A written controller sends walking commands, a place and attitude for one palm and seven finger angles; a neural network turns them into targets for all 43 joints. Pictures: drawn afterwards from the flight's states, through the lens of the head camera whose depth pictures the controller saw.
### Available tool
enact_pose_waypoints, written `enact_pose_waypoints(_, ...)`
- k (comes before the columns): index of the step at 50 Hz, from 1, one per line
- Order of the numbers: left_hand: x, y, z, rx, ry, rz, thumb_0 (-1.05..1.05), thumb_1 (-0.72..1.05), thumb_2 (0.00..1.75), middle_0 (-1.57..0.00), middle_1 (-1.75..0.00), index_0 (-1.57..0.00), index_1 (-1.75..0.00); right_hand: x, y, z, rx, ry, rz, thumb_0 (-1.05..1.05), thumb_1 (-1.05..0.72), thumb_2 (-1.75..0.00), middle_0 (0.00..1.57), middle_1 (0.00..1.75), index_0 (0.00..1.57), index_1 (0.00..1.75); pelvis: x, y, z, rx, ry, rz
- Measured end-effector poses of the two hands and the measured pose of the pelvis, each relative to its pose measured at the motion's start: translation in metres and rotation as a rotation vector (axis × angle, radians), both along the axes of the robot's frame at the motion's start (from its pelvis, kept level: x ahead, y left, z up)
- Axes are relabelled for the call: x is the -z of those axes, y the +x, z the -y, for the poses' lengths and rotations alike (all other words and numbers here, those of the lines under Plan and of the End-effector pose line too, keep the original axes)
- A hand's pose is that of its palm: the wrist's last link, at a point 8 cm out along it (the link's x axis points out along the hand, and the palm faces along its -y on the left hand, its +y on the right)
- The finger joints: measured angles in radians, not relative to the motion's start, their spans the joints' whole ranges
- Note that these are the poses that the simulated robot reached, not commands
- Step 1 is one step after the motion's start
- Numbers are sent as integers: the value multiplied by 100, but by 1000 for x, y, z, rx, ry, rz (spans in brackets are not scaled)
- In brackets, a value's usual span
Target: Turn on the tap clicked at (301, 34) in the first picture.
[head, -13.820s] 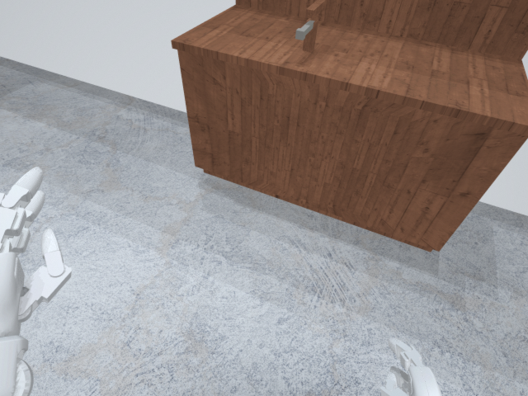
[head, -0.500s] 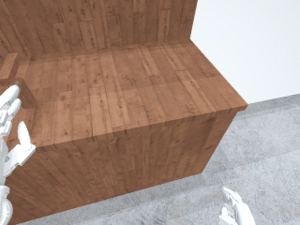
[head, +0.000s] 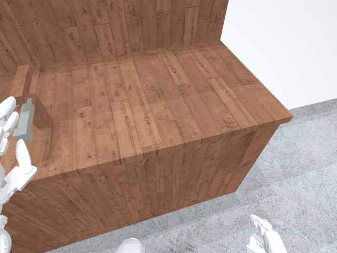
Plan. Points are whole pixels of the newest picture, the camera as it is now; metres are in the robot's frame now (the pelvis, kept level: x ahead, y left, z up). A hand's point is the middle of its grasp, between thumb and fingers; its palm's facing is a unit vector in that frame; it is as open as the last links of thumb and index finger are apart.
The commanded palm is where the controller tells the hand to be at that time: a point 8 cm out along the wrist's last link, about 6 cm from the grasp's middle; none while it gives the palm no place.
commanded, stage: come to a stop and stand still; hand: left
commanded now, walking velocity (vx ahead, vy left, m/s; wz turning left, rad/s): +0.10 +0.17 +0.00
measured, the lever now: (23, 135) +0.33 +0.38 +0.09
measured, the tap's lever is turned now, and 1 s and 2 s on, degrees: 0 0 0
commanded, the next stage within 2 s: look again from close up in 1.46 s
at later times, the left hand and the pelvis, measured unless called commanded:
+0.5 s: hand (0, 149) +0.24 +0.32 +0.17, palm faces +0.40 -0.83 -0.38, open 7.4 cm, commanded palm +0.18 +0.35 +0.18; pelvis +0.02 +0.07 +0.00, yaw -1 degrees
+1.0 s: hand out of the picture +0.24 +0.34 +0.16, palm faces +0.29 -0.87 -0.39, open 7.4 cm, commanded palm +0.18 +0.38 +0.18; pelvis +0.01 +0.11 +0.01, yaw -3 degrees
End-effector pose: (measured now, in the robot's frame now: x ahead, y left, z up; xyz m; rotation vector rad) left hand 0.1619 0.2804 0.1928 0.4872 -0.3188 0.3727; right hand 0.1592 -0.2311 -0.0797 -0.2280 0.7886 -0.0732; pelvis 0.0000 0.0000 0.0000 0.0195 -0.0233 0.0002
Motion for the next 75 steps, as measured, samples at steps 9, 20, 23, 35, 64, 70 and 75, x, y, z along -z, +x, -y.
enact_pose_waypoints(9, 6, 30, -58, 22, 28, 49, 1, 88, 90, -21, -30, -21, -30, 8, -1, -49, 98, -5, 66, 1, -90, -90, 20, 30, 20, 30, 14, 5, -51, 2, 18, 21)
enact_pose_waypoints(20, 2, 31, -64, 52, -21, 4, 1, 89, 90, -21, -30, -21, -30, 7, 1, -96, 21, 65, 27, 1, -90, -90, 21, 30, 21, 30, 3, 19, -69, 12, -29, -6)
enact_pose_waypoints(23, 5, 34, -77, 27, -23, -25, 1, 88, 90, -21, -30, -21, -30, 2, 7, -95, 35, 43, 42, 1, -90, -90, 21, 30, 21, 30, 1, 19, -73, 17, -26, -9)
enact_pose_waypoints(35, -9, 46, -95, 8, 49, 24, 2, 88, 90, -22, -30, -21, -30, -23, 29, -78, -12, -43, 116, 1, -90, -90, 20, 30, 20, 30, -6, 15, -70, 17, -41, -22)
enact_pose_waypoints(64, 12, 39, -126, 40, -65, 5, 1, 89, 90, -21, -30, -21, -30, -22, 13, -148, -10, 28, 110, 1, -90, -90, 21, 30, 21, 30, -7, 12, -123, 34, -50, 3)
enact_pose_waypoints(70, 12, 44, -126, 40, -53, -19, 1, 89, 90, -21, -30, -21, -30, -26, 25, -144, -6, 22, 128, 1, -90, -90, 21, 30, 21, 30, -8, 16, -122, 35, -48, 2)
enact_pose_waypoints(75, 8, 45, -124, 37, -47, -14, 2, 89, 90, -21, -30, -21, -30, -29, 31, -133, 3, 4, 129, 1, -90, -90, 21, 30, 21, 30, -9, 19, -119, 33, -47, 1)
